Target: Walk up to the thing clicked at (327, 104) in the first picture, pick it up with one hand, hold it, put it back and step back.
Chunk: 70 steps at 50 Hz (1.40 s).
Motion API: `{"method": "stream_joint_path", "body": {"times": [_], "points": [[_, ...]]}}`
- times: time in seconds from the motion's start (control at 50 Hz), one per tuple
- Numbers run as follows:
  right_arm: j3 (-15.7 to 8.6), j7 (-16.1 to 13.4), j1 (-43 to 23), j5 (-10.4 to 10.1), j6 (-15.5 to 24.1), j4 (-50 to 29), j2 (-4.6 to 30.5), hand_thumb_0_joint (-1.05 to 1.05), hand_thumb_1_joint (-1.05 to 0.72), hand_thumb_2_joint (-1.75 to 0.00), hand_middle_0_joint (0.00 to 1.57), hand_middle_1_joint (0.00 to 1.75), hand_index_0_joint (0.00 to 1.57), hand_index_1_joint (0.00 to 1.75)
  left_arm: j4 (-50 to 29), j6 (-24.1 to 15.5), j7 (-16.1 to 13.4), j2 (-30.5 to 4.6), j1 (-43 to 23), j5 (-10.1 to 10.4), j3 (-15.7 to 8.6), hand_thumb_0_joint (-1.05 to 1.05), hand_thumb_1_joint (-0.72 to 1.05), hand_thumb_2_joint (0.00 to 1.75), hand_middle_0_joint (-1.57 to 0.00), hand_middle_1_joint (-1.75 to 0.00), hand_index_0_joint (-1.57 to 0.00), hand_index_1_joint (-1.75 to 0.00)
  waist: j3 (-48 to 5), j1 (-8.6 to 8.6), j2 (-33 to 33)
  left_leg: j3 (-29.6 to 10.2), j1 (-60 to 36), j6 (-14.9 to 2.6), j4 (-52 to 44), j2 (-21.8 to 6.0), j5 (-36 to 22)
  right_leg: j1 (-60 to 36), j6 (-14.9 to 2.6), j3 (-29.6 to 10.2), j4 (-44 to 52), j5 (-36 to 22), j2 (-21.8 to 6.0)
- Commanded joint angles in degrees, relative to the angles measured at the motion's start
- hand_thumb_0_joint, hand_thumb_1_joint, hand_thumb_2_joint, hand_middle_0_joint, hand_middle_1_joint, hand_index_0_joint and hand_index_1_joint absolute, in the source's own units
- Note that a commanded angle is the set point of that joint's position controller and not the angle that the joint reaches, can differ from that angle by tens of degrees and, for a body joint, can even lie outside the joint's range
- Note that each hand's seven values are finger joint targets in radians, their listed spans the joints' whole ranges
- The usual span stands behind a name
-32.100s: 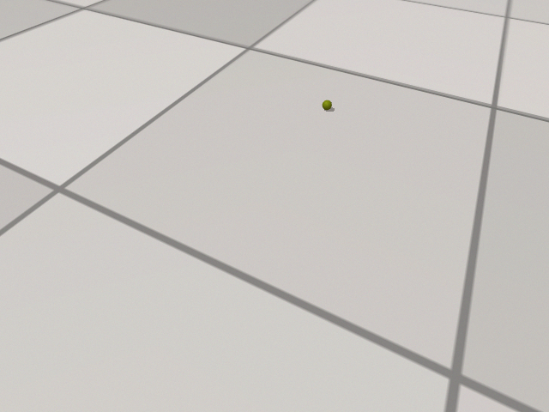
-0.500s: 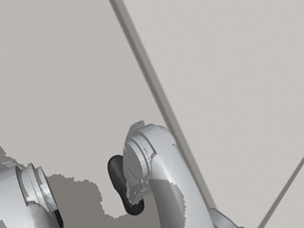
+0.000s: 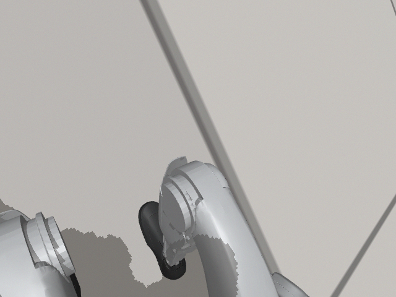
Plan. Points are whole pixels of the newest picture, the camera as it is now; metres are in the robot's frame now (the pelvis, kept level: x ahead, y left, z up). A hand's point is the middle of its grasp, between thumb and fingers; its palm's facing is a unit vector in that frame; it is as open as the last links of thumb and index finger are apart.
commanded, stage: open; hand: left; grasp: from above
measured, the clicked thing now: out of the picture +0.45 +0.32 -0.27
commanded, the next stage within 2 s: withdraw in 0.18 s
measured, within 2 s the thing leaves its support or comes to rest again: neither
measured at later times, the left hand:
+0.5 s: hand out of the picture +0.46 +0.34 -0.23, palm faces -0.34 -0.16 -0.93, open 13.9 cm
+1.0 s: hand out of the picture +0.43 +0.32 -0.09, palm faces -0.46 -0.12 -0.88, open 14.0 cm
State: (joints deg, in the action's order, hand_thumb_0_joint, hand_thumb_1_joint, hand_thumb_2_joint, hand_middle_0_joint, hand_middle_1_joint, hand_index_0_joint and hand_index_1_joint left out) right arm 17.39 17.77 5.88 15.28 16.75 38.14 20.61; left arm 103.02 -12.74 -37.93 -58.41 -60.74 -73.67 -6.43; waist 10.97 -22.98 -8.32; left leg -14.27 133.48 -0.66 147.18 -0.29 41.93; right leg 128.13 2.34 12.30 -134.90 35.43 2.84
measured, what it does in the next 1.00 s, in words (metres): rises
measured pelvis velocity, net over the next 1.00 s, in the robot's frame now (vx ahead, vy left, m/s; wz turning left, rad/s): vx -0.01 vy -0.01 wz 0.14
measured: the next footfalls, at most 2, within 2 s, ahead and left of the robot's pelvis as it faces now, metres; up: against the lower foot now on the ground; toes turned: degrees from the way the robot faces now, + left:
none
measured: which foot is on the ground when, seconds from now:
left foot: down 0.00-1.00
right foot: down 0.00-1.00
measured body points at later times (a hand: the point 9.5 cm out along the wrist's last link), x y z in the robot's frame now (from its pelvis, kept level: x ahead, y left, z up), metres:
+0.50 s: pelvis +0.00 +0.00 +0.01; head +0.27 +0.14 +0.34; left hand +0.47 +0.34 -0.18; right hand +0.05 -0.26 -0.04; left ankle +0.06 +0.12 -0.27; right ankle +0.13 -0.11 -0.27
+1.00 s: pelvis -0.01 -0.01 +0.05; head +0.20 +0.08 +0.44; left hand +0.45 +0.32 -0.04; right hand +0.12 -0.27 -0.05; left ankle +0.06 +0.12 -0.27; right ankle +0.12 -0.11 -0.27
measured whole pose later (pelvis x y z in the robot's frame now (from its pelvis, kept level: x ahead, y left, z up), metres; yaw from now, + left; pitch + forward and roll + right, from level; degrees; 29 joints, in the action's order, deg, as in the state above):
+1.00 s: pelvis -0.01 -0.01 +0.05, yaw +8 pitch +32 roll -8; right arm 5.3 10.3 7.1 6.5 4.2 38.1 18.0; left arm 80.3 -8.8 -15.1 -40.2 -57.4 -67.5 1.4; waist -3.4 -14.2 -0.1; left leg -6.9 128.3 0.1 133.5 0.6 37.7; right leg 125.5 0.1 6.3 -127.7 34.8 0.5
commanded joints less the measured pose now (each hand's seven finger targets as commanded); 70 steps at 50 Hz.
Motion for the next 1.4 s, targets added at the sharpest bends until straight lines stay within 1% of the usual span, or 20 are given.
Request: {"method": "stream_joint_path", "body": {"times": [0.0,0.24,0.32,0.38,0.42,0.44,0.46,0.5,0.52,0.56,0.58,0.66,0.76,0.82,0.98,1.02,1.12,1.2,1.3,1.38], "points": [[-5.42,-0.63,11.39,-0.50,0.09,0.88,20.01,0.00,-0.89,-0.90,0.20,0.30,0.20,0.30,-6.21,-0.59,-2.12,-11.43,-12.95,0.29,-0.27,0.00,-0.46,0.94,-0.08,-1.05,-0.10,-1.03,-35.12,-3.34,30.76,3.14,-27.72,0.69,-17.43,-2.17,-12.07,-19.55,-3.21,4.51,10.34,-12.07,2.39],[-5.20,-1.09,11.27,-0.72,0.06,0.79,19.44,0.00,-0.89,-0.90,0.20,0.30,0.20,0.30,-6.56,0.59,-3.27,-12.19,-12.97,0.76,-0.37,0.00,-0.46,0.98,-0.08,-1.07,-0.09,-1.05,-36.13,-3.47,30.80,4.50,-26.45,0.42,-16.16,-2.20,-13.56,-23.29,-3.15,3.60,10.98,-14.41,2.80],[-6.10,-1.03,12.12,-1.06,-0.06,1.25,19.93,0.00,-0.90,-0.90,0.20,0.30,0.20,0.30,-9.45,1.13,-2.53,-13.69,-14.27,0.98,-1.76,0.00,-0.51,0.98,-0.07,-0.99,-0.08,-0.99,-37.39,-2.82,33.94,3.76,-28.79,0.93,-17.21,-2.27,-15.28,-21.68,-3.45,4.04,10.08,-14.90,2.27],[-7.30,-0.86,11.93,-1.41,-0.43,1.42,19.61,0.00,-0.91,-0.90,0.20,0.30,0.20,0.30,-15.01,1.79,-1.47,-15.98,-13.69,1.04,-4.19,0.00,-0.51,0.98,-0.08,-0.98,-0.08,-0.98,-43.21,-0.46,38.75,3.60,-33.86,1.74,-17.92,-2.42,-18.53,-22.00,-3.87,3.94,9.28,-16.63,2.26],[-8.91,-0.54,12.50,-1.69,-0.71,1.62,19.17,0.00,-0.91,-0.90,0.20,0.30,0.20,0.30,-18.61,2.35,-0.44,-14.84,-11.29,1.43,-4.95,0.00,-0.52,0.99,-0.08,-0.98,-0.08,-0.98,-45.68,0.81,40.92,4.60,-35.01,1.86,-18.44,-2.05,-19.59,-22.57,-4.12,3.38,9.35,-17.26,2.07],[-9.43,-0.28,10.86,-2.27,-0.49,0.61,18.23,0.00,-0.91,-0.91,0.20,0.30,0.20,0.30,-23.25,2.51,0.58,-10.42,-13.23,2.21,-2.05,0.00,-0.52,0.98,-0.08,-0.97,-0.08,-0.98,-46.90,1.67,42.72,4.98,-36.02,2.09,-18.91,-1.85,-19.43,-20.87,-4.34,3.16,9.21,-16.72,1.84],[-10.72,-0.30,11.96,-2.41,-1.04,1.69,18.57,0.00,-0.91,-0.91,0.20,0.30,0.20,0.30,-24.53,3.06,0.87,-13.03,-10.47,2.82,-5.02,0.00,-0.53,0.99,-0.08,-0.98,-0.07,-0.98,-49.81,2.94,44.06,5.10,-37.32,2.16,-20.05,-1.87,-19.86,-21.82,-4.50,3.12,9.85,-16.89,1.89],[-12.05,0.18,11.31,-3.77,-1.79,0.69,16.45,0.00,-0.91,-0.91,0.20,0.30,0.20,0.30,-30.98,4.20,3.46,-4.89,-9.79,4.19,-0.52,0.00,-0.54,1.00,-0.07,-0.98,-0.07,-0.98,-52.28,5.09,46.27,5.77,-38.47,2.42,-21.80,-1.38,-20.45,-19.36,-4.96,2.48,10.18,-16.15,1.64],[-13.34,0.09,11.44,-4.51,-2.61,1.72,17.31,0.00,-0.91,-0.91,0.20,0.30,0.20,0.30,-29.59,5.09,4.16,-7.05,-6.78,4.47,-2.49,0.00,-0.54,1.00,-0.08,-0.97,-0.07,-0.98,-53.13,6.13,45.12,6.00,-37.53,2.17,-22.55,-1.46,-19.20,-18.86,-5.02,2.09,10.33,-15.42,1.76],[-14.41,0.14,11.79,-6.17,-4.39,2.29,15.68,0.00,-0.90,-0.90,0.20,0.30,0.20,0.30,-32.63,6.70,6.97,-1.20,-5.51,6.05,1.09,0.00,-0.53,1.00,-0.07,-0.98,-0.07,-0.99,-52.37,7.81,42.53,7.43,-34.68,1.49,-23.49,-0.96,-17.99,-17.57,-5.01,0.82,12.46,-14.66,1.89],[-14.95,0.08,12.14,-6.67,-4.99,1.83,15.86,0.00,-0.90,-0.91,0.20,0.30,0.20,0.30,-31.30,7.75,8.35,-1.29,-3.90,6.15,0.83,0.00,-0.53,1.00,-0.08,-0.98,-0.07,-0.99,-51.60,7.79,39.74,7.85,-32.58,1.05,-23.51,-0.78,-16.88,-17.37,-4.98,0.33,12.76,-14.06,1.84],[-16.76,-0.80,14.88,-8.38,-8.14,2.07,14.15,0.00,-0.90,-0.90,0.20,0.30,0.20,0.30,-34.49,9.10,14.87,8.80,-5.26,9.44,6.94,0.00,-0.52,1.01,-0.08,-0.99,-0.07,-1.00,-46.79,5.25,27.76,8.12,-27.75,-0.60,-25.50,-0.30,-12.16,-17.96,-4.66,-1.19,16.88,-11.00,1.65],[-17.95,-3.83,15.59,-9.43,-10.44,1.40,12.76,0.00,-0.91,-0.91,0.20,0.30,0.20,0.30,-37.53,7.51,20.58,10.86,-11.64,11.64,8.43,0.00,-0.54,1.03,-0.09,-1.00,-0.07,-1.02,-46.93,4.51,19.63,8.12,-25.94,-1.21,-27.48,0.83,-8.19,-21.73,-4.63,-3.03,20.07,-6.98,1.01],[-17.42,-6.03,15.22,-9.52,-11.71,0.66,11.46,0.00,-0.90,-0.91,0.20,0.30,0.20,0.30,-34.78,6.01,22.15,8.49,-12.48,9.42,8.17,0.00,-0.54,1.04,-0.08,-1.01,-0.07,-1.03,-46.39,4.86,16.56,10.24,-23.23,-1.48,-26.72,1.49,-8.12,-24.80,-4.54,-4.48,21.69,-5.35,0.97],[-15.12,-9.70,12.67,-8.91,-13.25,-0.30,9.99,0.00,-0.90,-0.90,0.20,0.30,0.20,0.30,-26.58,2.46,19.96,2.45,-13.47,4.27,4.63,0.00,-0.54,1.03,-0.07,-1.02,-0.06,-1.03,-44.97,7.56,19.41,11.87,-21.80,-1.39,-26.84,2.34,-4.46,-21.85,-5.09,-6.08,21.17,0.81,0.43],[-14.78,-10.25,12.28,-8.62,-13.28,-0.58,9.84,0.00,-0.90,-0.90,0.20,0.30,0.20,0.30,-24.97,1.59,18.77,2.05,-14.53,3.58,4.75,0.00,-0.54,1.03,-0.07,-1.01,-0.07,-1.02,-44.88,6.88,19.77,11.72,-21.14,-1.46,-26.11,2.23,-3.34,-20.90,-5.07,-6.33,20.64,2.23,0.53],[-14.24,-10.81,13.94,-7.81,-12.23,0.26,10.71,0.00,-0.90,-0.90,0.20,0.30,0.20,0.30,-21.15,-0.47,14.99,0.59,-14.93,1.68,3.62,0.00,-0.54,1.02,-0.07,-1.01,-0.07,-1.02,-46.18,5.73,21.20,11.12,-23.17,-1.37,-24.40,1.88,-6.65,-19.45,-4.74,-4.65,18.03,-2.00,0.19],[-14.85,-10.76,15.73,-6.66,-11.12,1.35,12.31,0.00,-0.90,-0.90,0.20,0.30,0.20,0.30,-26.16,-1.79,11.57,-2.57,-15.94,0.94,-0.03,0.00,-0.53,1.00,-0.07,-1.01,-0.07,-1.01,-51.28,6.47,28.20,11.03,-29.78,-0.36,-23.63,1.78,-12.33,-17.82,-5.02,-2.51,14.99,-8.16,-0.31],[-18.48,-9.94,15.94,-7.12,-10.93,0.96,12.69,0.00,-0.88,-0.89,0.20,0.30,0.20,0.30,-41.95,0.23,9.18,-4.30,-11.79,3.85,-3.81,0.00,-0.20,0.92,-0.25,-0.68,-0.22,-0.68,-65.82,10.50,38.58,10.93,-43.40,0.93,-26.24,1.13,-19.71,-18.20,-5.56,-2.80,12.70,-14.05,-1.08],[-21.14,-9.31,17.72,-8.42,-11.51,1.60,11.27,0.00,-0.89,-0.90,0.20,0.30,0.20,0.30,-44.19,4.36,11.01,0.50,-7.01,8.53,-3.19,0.00,0.07,0.90,-0.23,-0.56,-0.21,-0.57,-66.42,11.46,36.78,11.22,-44.63,0.50,-29.27,0.76,-18.91,-18.93,-5.52,-3.81,15.65,-13.79,-1.40]]}}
